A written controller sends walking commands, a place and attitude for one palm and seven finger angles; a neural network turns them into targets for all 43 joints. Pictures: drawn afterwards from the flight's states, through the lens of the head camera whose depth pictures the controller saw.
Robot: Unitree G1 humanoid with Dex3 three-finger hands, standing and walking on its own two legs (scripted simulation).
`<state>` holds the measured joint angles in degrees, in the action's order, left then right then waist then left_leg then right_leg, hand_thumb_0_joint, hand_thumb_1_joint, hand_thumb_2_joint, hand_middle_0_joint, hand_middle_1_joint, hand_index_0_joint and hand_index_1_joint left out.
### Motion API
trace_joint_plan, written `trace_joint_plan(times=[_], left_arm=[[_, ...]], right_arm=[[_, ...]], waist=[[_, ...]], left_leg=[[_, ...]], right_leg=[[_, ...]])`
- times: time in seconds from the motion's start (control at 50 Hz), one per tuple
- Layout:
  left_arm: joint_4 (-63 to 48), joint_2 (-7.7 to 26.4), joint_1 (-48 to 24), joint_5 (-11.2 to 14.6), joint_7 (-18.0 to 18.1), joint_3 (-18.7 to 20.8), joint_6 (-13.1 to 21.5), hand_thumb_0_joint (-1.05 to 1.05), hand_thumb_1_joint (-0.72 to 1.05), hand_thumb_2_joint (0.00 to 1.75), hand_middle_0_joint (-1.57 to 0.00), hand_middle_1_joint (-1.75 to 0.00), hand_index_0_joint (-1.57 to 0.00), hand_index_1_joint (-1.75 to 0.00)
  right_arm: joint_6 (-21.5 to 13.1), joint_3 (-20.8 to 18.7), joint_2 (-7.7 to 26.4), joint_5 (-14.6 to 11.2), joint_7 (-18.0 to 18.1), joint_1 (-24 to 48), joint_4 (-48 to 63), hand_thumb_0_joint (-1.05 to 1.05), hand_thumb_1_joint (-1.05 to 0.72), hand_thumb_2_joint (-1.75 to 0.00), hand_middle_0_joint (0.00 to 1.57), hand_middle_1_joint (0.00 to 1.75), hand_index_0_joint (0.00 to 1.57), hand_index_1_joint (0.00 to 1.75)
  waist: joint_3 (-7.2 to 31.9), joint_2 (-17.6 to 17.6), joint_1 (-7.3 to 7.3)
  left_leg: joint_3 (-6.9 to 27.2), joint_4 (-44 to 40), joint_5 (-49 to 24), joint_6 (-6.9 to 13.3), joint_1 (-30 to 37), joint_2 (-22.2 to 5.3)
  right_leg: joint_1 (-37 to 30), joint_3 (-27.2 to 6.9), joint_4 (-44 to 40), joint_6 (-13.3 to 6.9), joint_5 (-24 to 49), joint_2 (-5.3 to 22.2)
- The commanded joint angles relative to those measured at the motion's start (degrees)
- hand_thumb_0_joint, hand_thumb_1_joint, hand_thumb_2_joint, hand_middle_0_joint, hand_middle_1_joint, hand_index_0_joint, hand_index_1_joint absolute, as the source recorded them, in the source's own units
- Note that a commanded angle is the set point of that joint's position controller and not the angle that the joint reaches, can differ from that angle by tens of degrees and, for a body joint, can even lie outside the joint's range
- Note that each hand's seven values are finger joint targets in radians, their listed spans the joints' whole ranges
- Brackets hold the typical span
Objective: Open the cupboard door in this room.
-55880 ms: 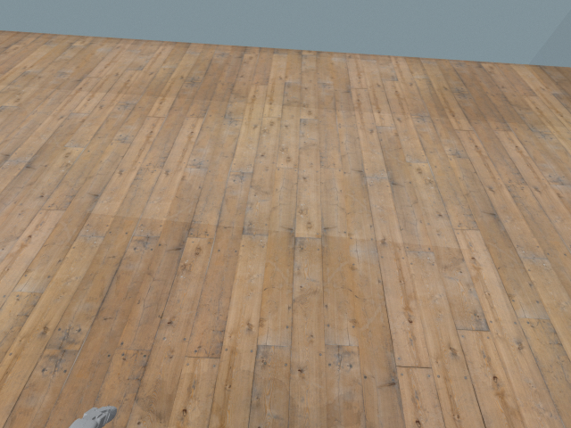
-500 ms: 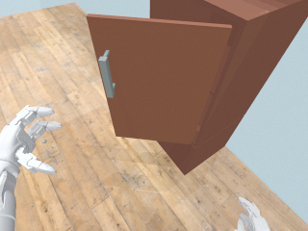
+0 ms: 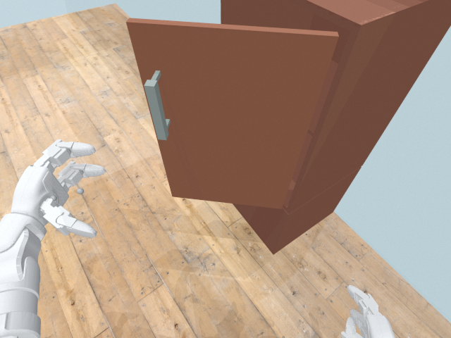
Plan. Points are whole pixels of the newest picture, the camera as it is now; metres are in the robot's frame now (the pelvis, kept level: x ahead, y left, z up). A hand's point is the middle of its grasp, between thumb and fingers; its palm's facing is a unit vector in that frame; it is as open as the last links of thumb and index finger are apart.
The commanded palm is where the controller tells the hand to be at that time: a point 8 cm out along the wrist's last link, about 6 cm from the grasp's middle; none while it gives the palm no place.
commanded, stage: move the hooked fingers beside the handle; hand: left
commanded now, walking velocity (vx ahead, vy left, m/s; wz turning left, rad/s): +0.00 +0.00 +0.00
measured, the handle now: (160, 106) +0.57 +0.18 +0.08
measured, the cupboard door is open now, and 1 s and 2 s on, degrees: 49 49 49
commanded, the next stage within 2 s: none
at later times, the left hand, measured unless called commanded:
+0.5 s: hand (92, 164) +0.38 +0.27 +0.09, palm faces -0.04 -1.00 -0.01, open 14.0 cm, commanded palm +0.36 +0.32 +0.09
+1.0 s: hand (106, 135) +0.45 +0.26 +0.10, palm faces -0.07 -1.00 +0.01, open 14.0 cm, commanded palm +0.44 +0.31 +0.09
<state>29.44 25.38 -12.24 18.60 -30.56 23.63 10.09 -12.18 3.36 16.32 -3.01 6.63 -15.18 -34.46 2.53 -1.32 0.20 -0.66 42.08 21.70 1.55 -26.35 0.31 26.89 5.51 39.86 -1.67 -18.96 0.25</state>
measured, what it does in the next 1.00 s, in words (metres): stands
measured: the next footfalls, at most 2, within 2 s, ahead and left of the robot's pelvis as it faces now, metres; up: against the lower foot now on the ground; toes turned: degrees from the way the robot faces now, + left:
none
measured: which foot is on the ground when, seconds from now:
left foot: down 0.00-1.00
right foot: down 0.00-1.00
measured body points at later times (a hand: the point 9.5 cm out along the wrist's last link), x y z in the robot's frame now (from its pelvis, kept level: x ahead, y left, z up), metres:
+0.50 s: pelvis +0.00 +0.00 +0.00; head +0.06 +0.01 +0.44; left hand +0.38 +0.32 +0.09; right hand +0.09 -0.28 -0.10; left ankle +0.00 +0.10 -0.72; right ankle +0.01 -0.10 -0.72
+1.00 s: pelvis +0.00 +0.01 -0.01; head +0.09 +0.03 +0.43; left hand +0.45 +0.32 +0.10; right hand +0.04 -0.26 -0.11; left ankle +0.00 +0.10 -0.72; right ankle +0.01 -0.10 -0.72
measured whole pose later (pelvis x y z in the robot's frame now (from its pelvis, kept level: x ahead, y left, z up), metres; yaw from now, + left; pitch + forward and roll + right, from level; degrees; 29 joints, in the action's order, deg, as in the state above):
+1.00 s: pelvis +0.00 +0.01 -0.01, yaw -2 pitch +14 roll -2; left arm 62.1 35.1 -42.0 11.8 -30.5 26.6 18.2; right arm -2.2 2.9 16.9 -1.8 4.0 -21.8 -36.1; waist 3.9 0.1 6.0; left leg -2.0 46.9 23.4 2.6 -37.4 -0.5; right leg 37.7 4.1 42.9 -0.8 -19.0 -0.4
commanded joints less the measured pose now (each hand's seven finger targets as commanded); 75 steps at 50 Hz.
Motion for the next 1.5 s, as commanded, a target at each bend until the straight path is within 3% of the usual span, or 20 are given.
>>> trace_joint_plan(times=[0.0, 0.1, 0.16, 0.3, 0.52, 0.66, 0.72, 0.8, 0.84, 0.88, 1.0, 1.08, 1.12, 1.16, 1.2, 1.22, 1.28, 1.36, 1.44, 1.48], left_arm=[[-7.6, 18.5, -18.9, 0.2, 1.1, 5.7, 3.2, 0.00, -0.50, 0.30, -0.30, -1.20, -0.30, -1.20], [-2.7, 21.7, -22.5, -0.1, 0.7, 7.9, 4.4, 0.00, -0.50, 0.30, -0.30, -1.20, -0.30, -1.20], [-2.4, 21.3, -23.5, 0.0, 0.0, 7.8, 5.7, 0.00, -0.50, 0.30, -0.30, -1.20, -0.30, -1.20], [3.5, 22.5, -25.0, 0.2, -1.5, 8.0, 5.7, 0.00, -0.50, 0.30, -0.30, -1.20, -0.30, -1.20], [7.5, 24.4, -40.9, -2.3, -1.1, 5.6, 9.4, 0.00, -0.50, 0.30, -0.30, -1.20, -0.30, -1.20], [14.3, 23.2, -39.3, -3.6, 0.1, 4.9, 7.7, 0.00, -0.50, 0.30, -0.30, -1.20, -0.30, -1.20], [18.0, 26.2, -41.5, -4.1, 0.7, 6.8, 7.8, 0.00, -0.50, 0.30, -0.30, -1.20, -0.30, -1.20], [17.1, 26.3, -49.7, -5.4, 1.2, 5.2, 10.5, 0.00, -0.50, 0.30, -0.30, -1.20, -0.30, -1.20], [15.7, 27.0, -52.1, -6.0, 1.2, 5.3, 12.0, 0.00, -0.50, 0.30, -0.30, -1.20, -0.30, -1.20], [16.8, 26.9, -51.5, -5.7, 0.8, 5.7, 12.7, 0.00, -0.50, 0.30, -0.30, -1.20, -0.30, -1.20], [27.4, 28.4, -56.3, -6.5, -0.1, 4.8, 9.6, 0.00, -0.50, 0.30, -0.30, -1.20, -0.30, -1.20], [26.0, 31.8, -58.3, -8.5, 0.8, 6.0, 10.6, 0.00, -0.50, 0.30, -0.30, -1.20, -0.30, -1.20], [22.0, 33.3, -59.8, -8.2, 1.0, 7.6, 12.3, 0.00, -0.50, 0.30, -0.30, -1.20, -0.30, -1.20], [21.8, 31.9, -59.1, -7.6, 0.9, 7.3, 12.8, 0.00, -0.50, 0.30, -0.30, -1.20, -0.30, -1.20], [25.4, 29.8, -60.1, -7.1, 0.7, 5.9, 12.0, 0.00, -0.50, 0.30, -0.30, -1.20, -0.30, -1.20], [28.3, 31.7, -59.2, -7.7, 0.8, 7.0, 11.0, 0.00, -0.50, 0.30, -0.30, -1.20, -0.30, -1.20], [32.0, 31.1, -62.7, -9.2, 1.4, 4.9, 8.5, 0.00, -0.50, 0.30, -0.30, -1.20, -0.30, -1.20], [29.9, 36.1, -65.4, -11.2, 2.6, 7.2, 9.8, 0.00, -0.50, 0.30, -0.30, -1.20, -0.30, -1.20], [24.7, 33.9, -63.0, -9.6, 1.8, 7.6, 12.4, 0.00, -0.50, 0.30, -0.30, -1.20, -0.30, -1.20], [28.1, 33.9, -60.4, -8.9, 1.3, 8.3, 11.3, 0.00, -0.50, 0.30, -0.30, -1.20, -0.30, -1.20]], right_arm=[[-2.0, -3.5, 8.6, -0.1, 0.4, 0.0, 7.2, 0.00, -0.90, -0.90, 0.20, 0.30, 0.20, 0.30], [-0.9, -3.6, 9.0, 0.0, -0.1, -1.2, 7.1, 0.00, -0.90, -0.90, 0.20, 0.30, 0.20, 0.30], [-0.5, -3.9, 8.9, 0.1, -0.5, -1.8, 7.5, 0.00, -0.90, -0.90, 0.20, 0.30, 0.20, 0.30], [1.1, -4.4, 10.0, 0.0, -0.8, -4.2, 6.8, 0.00, -0.90, -0.90, 0.20, 0.30, 0.20, 0.30], [3.2, -4.5, 10.1, 0.1, -0.9, -7.0, 5.1, 0.00, -0.90, -0.90, 0.20, 0.30, 0.20, 0.30], [5.0, -4.6, 10.3, 0.4, -1.8, -8.4, 5.5, 0.00, -0.90, -0.90, 0.20, 0.30, 0.20, 0.30], [6.1, -4.3, 10.8, 0.5, -2.0, -9.0, 5.6, 0.00, -0.90, -0.90, 0.20, 0.30, 0.20, 0.30], [7.0, -4.6, 10.6, 0.7, -2.0, -10.0, 5.1, 0.00, -0.90, -0.90, 0.20, 0.30, 0.20, 0.30], [7.3, -4.7, 10.7, 1.0, -2.2, -10.9, 4.4, 0.00, -0.90, -0.90, 0.20, 0.30, 0.20, 0.30], [7.8, -4.8, 10.8, 1.2, -2.1, -11.4, 3.9, 0.00, -0.90, -0.90, 0.20, 0.30, 0.20, 0.30], [9.4, -4.3, 11.7, 1.0, -1.7, -12.9, 2.2, 0.00, -0.90, -0.90, 0.20, 0.30, 0.20, 0.30], [10.2, -4.5, 11.7, 1.6, -2.1, -14.6, 2.4, 0.00, -0.90, -0.90, 0.20, 0.30, 0.20, 0.30], [10.8, -4.7, 11.7, 1.9, -2.4, -15.7, 2.5, 0.00, -0.90, -0.90, 0.20, 0.30, 0.20, 0.30], [11.3, -4.8, 11.5, 2.1, -2.9, -15.8, 2.6, 0.00, -0.90, -0.90, 0.20, 0.30, 0.20, 0.30], [11.9, -4.7, 11.5, 2.0, -3.0, -16.2, 2.0, 0.00, -0.90, -0.90, 0.20, 0.30, 0.20, 0.30], [12.5, -4.7, 12.0, 1.9, -2.9, -16.7, 1.8, 0.00, -0.90, -0.90, 0.20, 0.30, 0.20, 0.30], [13.0, -4.5, 12.3, 1.9, -2.8, -17.2, 1.7, 0.00, -0.90, -0.90, 0.20, 0.30, 0.20, 0.30], [13.7, -4.3, 12.4, 2.4, -2.8, -18.9, 2.0, 0.00, -0.90, -0.90, 0.20, 0.30, 0.20, 0.30], [14.4, -4.7, 11.8, 2.8, -3.7, -19.3, 2.7, 0.00, -0.90, -0.90, 0.20, 0.30, 0.20, 0.30], [14.9, -4.8, 12.0, 2.5, -3.7, -19.2, 2.6, 0.00, -0.90, -0.90, 0.20, 0.30, 0.20, 0.30]], waist=[[13.6, -2.8, 0.84], [15.5, -1.1, 1.06], [17.9, -3.3, 0.91], [16.2, -0.3, 1.75], [20.9, -5.7, 3.97], [20.7, -3.5, 3.29], [18.3, -1.1, 3.81], [19.8, -4.6, 5.22], [23.9, -7.9, 5.48], [25.7, -6.9, 5.42], [19.1, -3.7, 7.70], [23.9, -6.8, 7.34], [29.8, -9.7, 6.72], [30.9, -11.4, 6.48], [26.9, -8.3, 8.09], [24.8, -6.0, 7.92], [20.8, -6.0, 9.63], [25.7, -7.4, 9.42], [33.4, -11.7, 8.09], [30.8, -7.3, 8.46]], left_leg=[[2.7, -6.0, -13.3, -0.1, 4.5, -0.1], [1.9, -4.8, -14.0, 0.2, 1.9, 0.0], [1.7, -4.6, -16.0, 0.1, 2.9, 0.0], [1.2, -3.8, -16.0, 0.5, 0.6, -0.1], [2.2, -3.0, -15.7, 0.4, 3.6, -0.4], [2.5, -2.9, -19.0, 0.0, 2.4, -0.7], [2.1, -2.7, -17.4, 0.3, -1.1, -0.7], [2.4, -1.6, -18.0, 0.3, 0.8, -1.0], [3.3, -1.0, -20.8, -0.3, 5.1, -1.2], [3.7, -0.5, -22.5, -0.5, 6.1, -1.4], [3.4, -0.4, -16.5, 0.4, -1.1, -1.4], [4.0, 1.0, -20.8, -0.1, 1.2, -1.5], [4.6, 1.9, -28.3, -1.0, 6.4, -2.0], [5.1, 2.4, -31.0, -1.7, 8.5, -2.3], [4.7, 2.6, -29.4, -1.0, 6.1, -2.4], [4.7, 2.2, -27.3, -0.6, 3.5, -2.4], [4.2, 1.8, -20.1, 0.2, -1.0, -2.0], [4.7, 3.1, -23.7, -0.2, 0.6, -2.2], [5.0, 4.4, -33.2, -1.4, 7.6, -2.8], [4.3, 4.4, -30.7, -0.4, 3.9, -2.7]], right_leg=[[-6.5, -4.0, -5.1, -0.2, 11.0, 0.0], [-8.5, -5.3, -4.5, 0.1, 13.3, 0.0], [-8.9, -5.2, -3.7, 0.1, 16.1, -0.1], [-7.8, -5.6, -3.6, 0.2, 17.2, -0.2], [-3.3, -5.1, -2.4, -0.1, 14.1, -1.1], [-2.2, -3.9, -1.6, 0.0, 16.3, -1.0], [-2.3, -4.3, -1.4, 0.1, 16.3, -1.2], [0.3, -4.3, -0.6, -0.1, 15.3, -1.3], [1.6, -4.2, -0.2, -0.1, 15.3, -1.6], [1.8, -4.0, 0.0, -0.1, 15.7, -1.7], [4.6, -3.9, -0.4, 0.1, 12.7, -1.6], [5.1, -3.9, 0.8, 0.1, 14.5, -1.7], [4.9, -3.7, 1.9, 0.0, 17.4, -2.2], [6.1, -3.4, 1.9, 0.0, 17.3, -2.4], [7.4, -3.1, 1.5, 0.1, 17.0, -2.7], [7.2, -3.1, 1.3, 0.3, 16.4, -2.8], [9.2, -3.4, 0.7, 0.5, 13.3, -2.4], [8.5, -3.5, 2.0, 0.3, 14.9, -2.6], [7.8, -3.3, 2.9, 0.2, 18.7, -3.2], [6.2, -3.5, 2.5, 0.5, 19.8, -3.2]])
